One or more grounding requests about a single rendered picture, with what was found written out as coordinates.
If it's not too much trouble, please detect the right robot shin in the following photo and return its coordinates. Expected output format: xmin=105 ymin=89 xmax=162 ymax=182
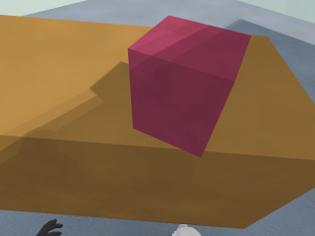
xmin=177 ymin=224 xmax=188 ymax=229

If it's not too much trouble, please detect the carton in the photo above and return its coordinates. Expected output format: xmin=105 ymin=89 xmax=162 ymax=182
xmin=127 ymin=15 xmax=252 ymax=157

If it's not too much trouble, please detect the pedestal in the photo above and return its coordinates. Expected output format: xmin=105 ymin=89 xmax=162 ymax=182
xmin=0 ymin=15 xmax=315 ymax=229

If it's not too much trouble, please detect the left robot hand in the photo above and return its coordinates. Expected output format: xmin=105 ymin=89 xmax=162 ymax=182
xmin=35 ymin=218 xmax=63 ymax=236

